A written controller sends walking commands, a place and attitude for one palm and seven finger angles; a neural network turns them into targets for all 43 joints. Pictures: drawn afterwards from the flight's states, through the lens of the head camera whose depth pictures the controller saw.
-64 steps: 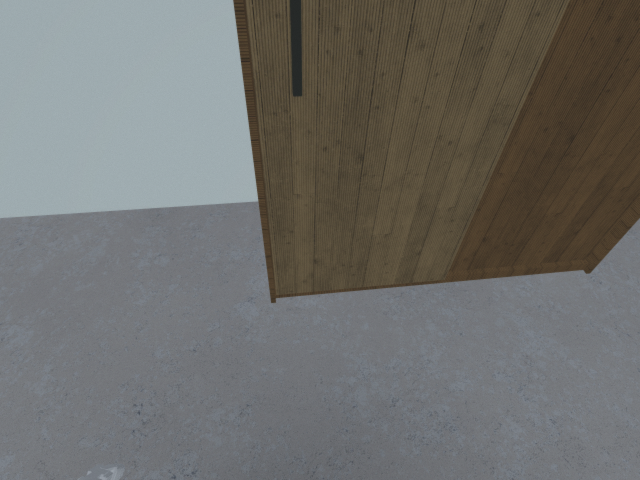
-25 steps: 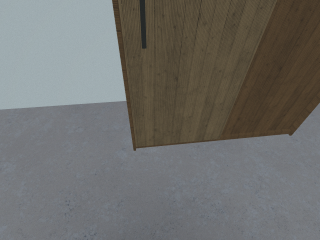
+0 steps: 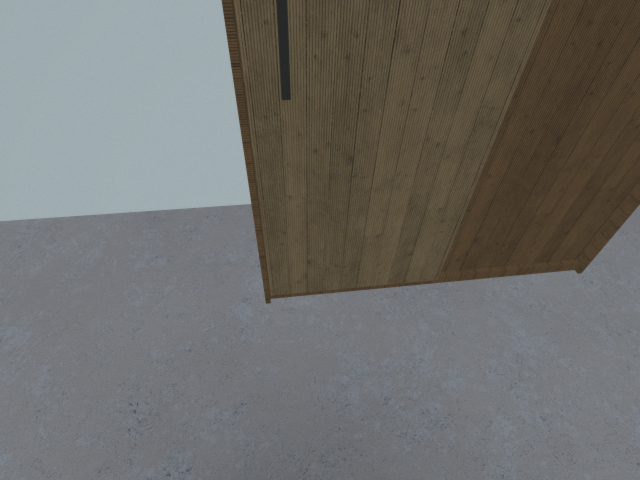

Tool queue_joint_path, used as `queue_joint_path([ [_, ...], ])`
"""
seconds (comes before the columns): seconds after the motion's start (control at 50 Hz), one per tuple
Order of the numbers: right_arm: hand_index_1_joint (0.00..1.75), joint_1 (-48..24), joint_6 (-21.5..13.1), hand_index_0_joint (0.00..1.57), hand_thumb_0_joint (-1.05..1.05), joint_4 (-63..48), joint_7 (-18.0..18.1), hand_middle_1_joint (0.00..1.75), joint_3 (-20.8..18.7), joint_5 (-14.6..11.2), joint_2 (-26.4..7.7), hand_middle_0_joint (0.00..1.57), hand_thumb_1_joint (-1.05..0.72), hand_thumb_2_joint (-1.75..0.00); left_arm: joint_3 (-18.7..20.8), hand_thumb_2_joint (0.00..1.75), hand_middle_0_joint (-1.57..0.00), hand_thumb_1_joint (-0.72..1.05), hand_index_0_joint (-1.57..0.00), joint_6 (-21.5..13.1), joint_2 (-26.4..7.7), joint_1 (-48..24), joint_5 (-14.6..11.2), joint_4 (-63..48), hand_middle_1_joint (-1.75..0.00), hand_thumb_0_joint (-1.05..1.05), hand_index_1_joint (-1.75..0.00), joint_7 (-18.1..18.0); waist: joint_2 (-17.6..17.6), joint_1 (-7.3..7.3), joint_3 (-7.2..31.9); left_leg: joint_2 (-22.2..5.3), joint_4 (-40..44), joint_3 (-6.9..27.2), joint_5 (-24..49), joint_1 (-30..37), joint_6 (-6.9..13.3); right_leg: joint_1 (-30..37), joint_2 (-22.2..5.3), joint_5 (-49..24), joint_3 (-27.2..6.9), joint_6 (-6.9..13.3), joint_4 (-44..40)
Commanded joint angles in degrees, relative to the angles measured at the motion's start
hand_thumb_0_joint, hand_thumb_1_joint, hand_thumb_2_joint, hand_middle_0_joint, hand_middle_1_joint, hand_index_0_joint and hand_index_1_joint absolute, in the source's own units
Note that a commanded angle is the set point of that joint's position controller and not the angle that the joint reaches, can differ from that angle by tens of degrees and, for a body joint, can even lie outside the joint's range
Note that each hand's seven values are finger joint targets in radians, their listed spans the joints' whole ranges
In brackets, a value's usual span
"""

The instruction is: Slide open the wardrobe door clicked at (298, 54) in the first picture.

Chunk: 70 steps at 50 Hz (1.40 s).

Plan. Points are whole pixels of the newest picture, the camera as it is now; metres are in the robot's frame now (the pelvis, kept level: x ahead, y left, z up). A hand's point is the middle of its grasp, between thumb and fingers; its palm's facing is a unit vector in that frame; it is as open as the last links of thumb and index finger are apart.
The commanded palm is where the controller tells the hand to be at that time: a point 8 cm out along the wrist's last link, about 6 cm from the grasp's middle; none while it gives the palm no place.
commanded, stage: look at it before walking up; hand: left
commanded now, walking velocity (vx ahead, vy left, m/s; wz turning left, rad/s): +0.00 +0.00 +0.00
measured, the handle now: (281, 11) +0.84 +0.13 +0.24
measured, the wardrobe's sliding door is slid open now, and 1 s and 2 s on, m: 0.00 0.00 0.00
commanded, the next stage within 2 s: turn to face it in 0.16 s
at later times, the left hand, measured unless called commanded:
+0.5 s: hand out of the picture +0.07 +0.25 -0.16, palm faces +0.01 -0.94 -0.34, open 7.4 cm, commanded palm none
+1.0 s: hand out of the picture -0.03 +0.18 -0.19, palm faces +0.15 -0.96 -0.21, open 7.4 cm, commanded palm none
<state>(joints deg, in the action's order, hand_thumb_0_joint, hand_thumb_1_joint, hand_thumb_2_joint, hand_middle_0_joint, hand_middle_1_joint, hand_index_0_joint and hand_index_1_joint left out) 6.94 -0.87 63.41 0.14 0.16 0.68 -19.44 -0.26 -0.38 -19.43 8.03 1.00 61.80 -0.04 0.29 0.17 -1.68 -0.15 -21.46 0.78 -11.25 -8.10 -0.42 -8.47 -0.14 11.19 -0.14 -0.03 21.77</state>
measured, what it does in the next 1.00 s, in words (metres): stands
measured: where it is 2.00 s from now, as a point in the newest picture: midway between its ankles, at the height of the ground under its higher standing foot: (343, 458)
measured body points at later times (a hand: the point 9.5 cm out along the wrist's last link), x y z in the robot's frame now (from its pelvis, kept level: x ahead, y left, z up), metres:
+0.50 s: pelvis +0.00 +0.00 +0.00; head +0.00 +0.00 +0.45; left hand +0.07 +0.29 -0.13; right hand +0.08 -0.29 -0.14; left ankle +0.01 +0.12 -0.75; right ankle +0.01 -0.12 -0.75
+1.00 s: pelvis +0.01 -0.01 -0.01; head +0.00 -0.01 +0.44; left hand -0.04 +0.23 -0.17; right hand +0.05 -0.24 -0.17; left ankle +0.00 +0.12 -0.74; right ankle +0.01 -0.12 -0.75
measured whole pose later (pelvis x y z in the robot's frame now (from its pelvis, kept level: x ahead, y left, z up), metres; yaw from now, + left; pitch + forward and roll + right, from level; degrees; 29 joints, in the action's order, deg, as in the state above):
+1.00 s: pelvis +0.01 -0.01 -0.01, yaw +7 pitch +0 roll +0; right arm 16.6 0.9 61.4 0.7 -0.9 1.4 -9.5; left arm 1.4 -0.2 -11.8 19.7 2.0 61.2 -0.5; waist 0.8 1.0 0.6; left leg 1.3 -34.1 5.9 -21.0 -16.4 1.1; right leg -12.6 -0.2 17.8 3.9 1.5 30.4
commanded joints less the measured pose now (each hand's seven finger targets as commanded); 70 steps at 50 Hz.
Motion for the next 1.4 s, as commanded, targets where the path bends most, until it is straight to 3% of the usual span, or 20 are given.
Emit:
queue_joint_path([
  [0.0, 0.3, -2.7, -1.2, 0.2, 0.0, -3.6, 0.6, 0.3, -2.2, -0.3, -11.7, 0.2, -0.9, -0.9, 2.4, 0.9, -0.2, 0.9, -0.2, -1.3, -11.9, -2.5, -0.3, -3.6, -0.3, 0.0, -0.3, -0.6, -0.7, -0.06, 3.8, -6.3, 3.7, 5.5, 7.0, 0.5, 1.9, 0.7, -6.7, -6.0, -5.7, 1.7, -3.6],
  [0.32, 0.3, -2.5, -1.0, 0.2, 0.0, -3.6, 0.5, 0.3, -2.1, -0.3, -11.7, 0.2, -0.9, -0.9, 2.6, 0.9, -0.2, 0.9, -0.2, -0.9, -11.8, -2.1, -0.3, -3.4, -0.3, 0.0, -0.3, -0.7, -0.9, 0.17, 2.5, -6.3, 3.9, 6.2, 7.0, -1.0, 2.0, 0.8, -6.8, -4.7, -4.4, 1.2, -3.0],
  [0.5, 0.3, 1.6, 0.9, 0.2, 0.0, -4.7, 0.2, 0.3, -1.3, -0.1, -4.7, 0.2, -0.9, -0.9, 2.0, 0.9, -0.2, 0.9, -0.2, 0.8, -5.8, 1.5, -0.3, -4.2, -0.3, 0.0, -0.3, -1.5, 0.5, 0.39, 2.3, -5.1, -1.0, 6.8, 7.1, -6.2, 1.3, -0.6, -7.8, -2.6, -3.2, 0.2, 0.6],
  [0.64, 0.3, 4.6, 1.9, 0.2, 0.0, -6.2, 0.1, 0.3, -2.0, 0.1, -2.3, 0.2, -0.9, -0.9, 2.8, 0.9, -0.2, 0.9, -0.2, 1.2, -5.4, 2.4, -0.2, -6.7, -0.3, 0.0, -0.3, -1.9, 3.2, -0.36, 2.3, -2.9, -7.8, 5.5, 4.3, -8.2, 0.7, -4.7, -11.3, 2.1, -4.1, 2.3, 0.8],
  [0.76, 0.3, 5.3, 1.4, 0.2, 0.0, -7.5, 0.4, 0.3, -2.7, 0.2, -3.0, 0.2, -0.9, -0.9, 3.0, 0.9, -0.2, 0.9, -0.2, 1.6, -0.5, 4.8, -0.2, -7.2, -0.3, 0.0, -0.3, -2.1, -7.3, 0.48, 1.5, -8.0, 2.1, 18.0, 1.1, -14.0, 4.9, -2.6, -3.6, 6.8, 2.4, -0.9, 10.6],
  [0.82, 0.3, 6.3, 1.0, 0.2, 0.0, -6.4, 0.8, 0.3, -2.9, 0.5, -2.3, 0.2, -0.9, -0.9, 2.1, 0.9, -0.2, 0.9, -0.2, 0.8, 2.3, 9.1, 0.5, -4.6, -0.3, 0.0, -0.3, -1.3, -7.1, 0.65, 3.4, -8.6, 7.4, 20.8, -23.0, -13.0, 6.4, -1.5, -1.5, 13.9, 2.5, -0.9, 10.9],
  [0.86, 0.3, 6.9, 1.0, 0.2, 0.0, -5.6, 0.9, 0.3, -3.1, 0.6, -1.1, 0.2, -0.9, -0.9, 2.0, 0.9, -0.2, 0.9, -0.2, 0.4, 3.0, 11.2, 0.9, -3.3, -0.3, 0.0, -0.3, -0.8, -5.8, 0.84, -0.7, -6.9, 7.4, 18.8, -29.3, -16.8, 6.0, -0.9, -1.5, 15.7, 1.2, -0.3, 8.0],
  [0.92, 0.3, 8.1, 0.6, 0.2, 0.0, -5.3, 1.0, 0.3, -2.9, 0.6, 1.6, 0.2, -0.9, -0.9, 2.8, 0.9, -0.2, 0.9, -0.2, -0.4, 2.1, 15.6, 0.8, -1.6, -0.3, 0.0, -0.3, -0.4, -0.5, 1.82, -3.6, -3.1, -1.6, 12.2, -23.8, -19.5, 4.7, -0.2, -4.9, 20.8, -4.7, 2.0, 0.8],
  [0.96, 0.3, 7.8, 0.2, 0.2, 0.0, -6.5, 0.9, 0.3, -2.4, 0.6, 4.8, 0.2, -0.9, -0.9, 3.9, 0.9, -0.2, 0.9, -0.2, -0.9, -0.7, 19.5, 0.6, -0.7, -0.3, 0.0, -0.3, -0.8, 10.0, 2.87, -4.6, 1.0, -18.1, 1.4, -15.3, -25.4, 2.6, 3.2, -14.1, 29.3, -17.9, 7.1, -8.9],
  [0.98, 0.3, 6.3, -0.1, 0.2, 0.0, -7.2, 0.7, 0.3, -2.7, 0.7, 4.8, 0.2, -0.9, -0.9, 4.2, 0.9, -0.2, 0.9, -0.2, -1.2, -1.1, 21.0, 0.4, -0.2, -0.3, 0.0, -0.3, -1.0, 10.7, 3.1, -4.8, -0.4, -25.2, -0.9, -15.2, -26.8, 2.3, 2.9, -18.3, 30.1, -22.6, 10.1, -12.6],
  [1.02, 0.3, 4.2, -0.4, 0.2, 0.0, -7.9, 0.1, 0.3, -3.3, 0.6, 5.0, 0.2, -0.9, -0.9, 4.1, 0.9, -0.2, 0.9, -0.2, -1.8, 0.2, 19.9, 0.8, 0.0, -0.3, 0.0, -0.3, -1.1, 5.8, 1.91, -7.4, -3.9, -32.3, -2.2, -17.5, -26.7, 2.0, -2.5, -19.9, 28.1, -21.1, 12.6, -13.8],
  [1.08, 0.3, 5.2, -0.6, 0.2, 0.0, -7.8, -0.4, 0.3, -3.1, 0.5, 7.2, 0.2, -0.9, -0.9, 3.7, 0.9, -0.2, 0.9, -0.2, -2.1, 1.6, 17.9, 1.3, 0.2, -0.3, 0.0, -0.3, -1.1, 6.1, 0.01, -7.6, -5.4, -26.1, -4.6, -14.1, -20.0, 1.4, -7.2, -15.8, 15.9, -11.9, 11.4, -11.1],
  [1.14, 0.3, 11.7, -1.4, 0.2, 0.0, -5.2, 0.0, 0.3, -2.9, 0.5, 8.5, 0.2, -0.9, -0.9, 3.6, 0.9, -0.2, 0.9, -0.2, -1.8, 2.9, 18.0, 0.7, 1.2, -0.3, 0.0, -0.3, -0.7, 5.2, -2.53, -5.3, -3.0, -12.2, -9.5, -5.3, -3.6, 1.0, -13.2, -10.7, 12.3, -4.3, 8.4, -4.7],
  [1.16, 0.3, 16.3, -1.8, 0.2, 0.0, -3.3, 0.4, 0.3, -3.1, 0.5, 7.2, 0.2, -0.9, -0.9, 3.5, 0.9, -0.2, 0.9, -0.2, -1.5, 3.8, 17.9, 0.4, 1.2, -0.3, 0.0, -0.3, -0.5, 1.8, -3.99, -3.6, -3.4, -7.4, -8.8, -5.3, 4.2, 0.8, -16.4, -8.2, 12.9, -2.1, 6.9, 0.9],
  [1.18, 0.3, 22.2, -2.2, 0.2, 0.0, -1.3, 1.1, 0.3, -4.2, 0.8, 2.8, 0.2, -0.9, -0.9, 3.0, 0.9, -0.2, 0.9, -0.2, -1.3, 6.3, 17.9, 0.2, 0.5, -0.3, 0.0, -0.3, 0.0, -9.1, -5.98, -1.8, -11.6, 0.3, 4.1, -14.6, 10.9, 3.3, -22.4, -3.8, 11.6, 1.4, 4.2, 14.7],
  [1.2, 0.3, 27.8, -2.4, 0.2, 0.0, -0.4, 1.7, 0.3, -5.7, 1.3, -3.3, 0.2, -0.9, -0.9, 2.6, 0.9, -0.2, 0.9, -0.2, -1.3, 8.5, 17.1, 0.3, -1.6, -0.3, 0.0, -0.3, 0.5, -18.1, -7.18, -0.6, -25.9, 10.2, 24.3, -22.4, 13.4, 8.4, -30.4, 0.4, 18.9, 6.2, 1.7, 30.4],
  [1.22, 0.3, 27.0, -2.2, 0.2, 0.0, -0.5, 2.0, 0.3, -5.7, 1.3, -4.4, 0.2, -0.9, -0.9, 3.1, 0.9, -0.2, 0.9, -0.2, -1.1, 6.1, 12.6, 1.1, -3.8, -0.3, 0.0, -0.3, 0.5, -11.3, -7.28, -2.2, -29.7, 13.4, 28.2, -25.6, 9.2, 11.1, -32.6, -1.8, 19.7, 1.4, 2.2, 38.5],
  [1.26, 0.3, 20.3, -2.5, 0.2, 0.0, -1.7, 2.3, 0.3, -4.4, 1.0, 0.3, 0.2, -0.9, -0.9, 3.8, 0.9, -0.2, 0.9, -0.2, -0.5, 6.6, 11.0, 1.4, -2.9, -0.3, 0.0, -0.3, 1.1, -7.9, -3.95, -7.7, -26.1, 14.2, 20.2, -20.4, 0.9, 9.9, -33.6, -5.9, 11.1, -1.0, 1.6, 45.2],
  [1.3, 0.3, 17.5, -3.4, 0.2, 0.0, -1.9, 2.6, 0.3, -3.7, 0.9, 3.0, 0.2, -0.9, -0.9, 4.1, 0.9, -0.2, 0.9, -0.2, -0.2, 7.6, 12.8, 1.4, -1.9, -0.3, 0.0, -0.3, 1.8, -6.3, -1.5, -6.2, -22.5, 12.3, 10.7, -8.2, -0.5, 8.7, -30.1, -7.0, 6.7, -0.4, 0.5, 43.5],
  [1.38, 0.3, 18.2, -3.6, 0.2, 0.0, -0.9, 2.5, 0.3, -4.2, 1.0, 3.3, 0.2, -0.9, -0.9, 4.0, 0.9, -0.2, 0.9, -0.2, 0.5, 9.5, 9.8, 1.0, -3.2, -0.3, 0.0, -0.3, 2.3, -7.6, -1.21, -5.2, -19.0, 10.3, 0.0, 2.3, 0.6, 8.1, -27.9, -7.3, 3.4, 3.1, -1.1, 33.5],
])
